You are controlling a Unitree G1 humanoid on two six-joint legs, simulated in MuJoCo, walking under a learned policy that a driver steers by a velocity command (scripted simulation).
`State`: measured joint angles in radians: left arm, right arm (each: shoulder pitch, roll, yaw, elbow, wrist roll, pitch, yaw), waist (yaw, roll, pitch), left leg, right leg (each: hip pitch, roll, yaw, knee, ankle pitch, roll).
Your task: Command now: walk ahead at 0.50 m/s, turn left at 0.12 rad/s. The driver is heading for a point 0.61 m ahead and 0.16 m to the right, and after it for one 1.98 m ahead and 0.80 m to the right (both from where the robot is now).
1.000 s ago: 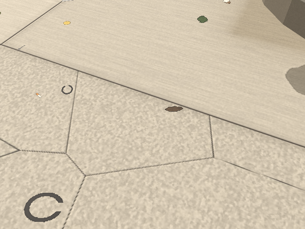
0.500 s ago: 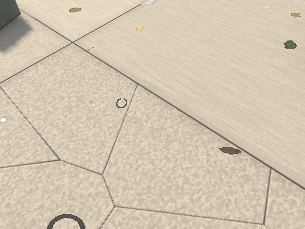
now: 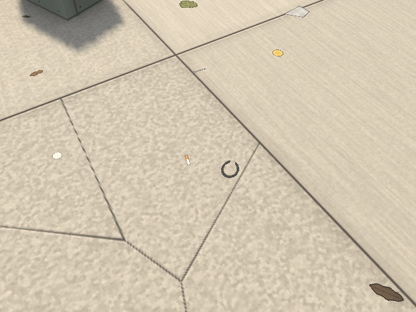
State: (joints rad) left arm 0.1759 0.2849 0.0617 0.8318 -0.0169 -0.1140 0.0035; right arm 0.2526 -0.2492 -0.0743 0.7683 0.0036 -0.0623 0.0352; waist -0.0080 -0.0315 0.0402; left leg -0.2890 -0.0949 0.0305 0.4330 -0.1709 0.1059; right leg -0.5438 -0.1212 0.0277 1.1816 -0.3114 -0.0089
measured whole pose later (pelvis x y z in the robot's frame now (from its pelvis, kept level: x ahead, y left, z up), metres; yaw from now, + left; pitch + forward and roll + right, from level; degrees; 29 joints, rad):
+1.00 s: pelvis +0.56 -0.10 -0.01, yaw -25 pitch +2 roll +0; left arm 0.33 0.28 0.05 0.74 -0.02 -0.05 0.00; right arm 0.19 -0.26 -0.05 0.72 0.00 -0.12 0.02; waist 0.01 -0.03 -0.01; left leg -0.37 -0.04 0.00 0.51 -0.18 0.04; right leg -0.39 0.05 0.09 1.14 -0.42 -0.04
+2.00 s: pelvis +1.04 -0.32 -0.01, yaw -26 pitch +2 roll -1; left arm 0.37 0.29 0.05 0.85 -0.02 -0.06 0.00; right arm 0.09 -0.27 -0.04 0.74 0.01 -0.09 0.04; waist 0.04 -0.01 0.02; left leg -0.45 -0.01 0.04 0.57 -0.16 0.06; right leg -0.24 0.00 0.04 1.01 -0.47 -0.02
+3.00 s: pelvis +1.30 -0.46 +0.00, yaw -25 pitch -1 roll +0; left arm 0.16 0.23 0.04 0.98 0.01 0.00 0.02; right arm 0.24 -0.21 -0.03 0.99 -0.01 -0.02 -0.03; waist 0.00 -0.01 0.03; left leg -0.20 0.03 -0.01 0.52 -0.31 -0.02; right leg -0.28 0.00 -0.02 0.49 -0.19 0.00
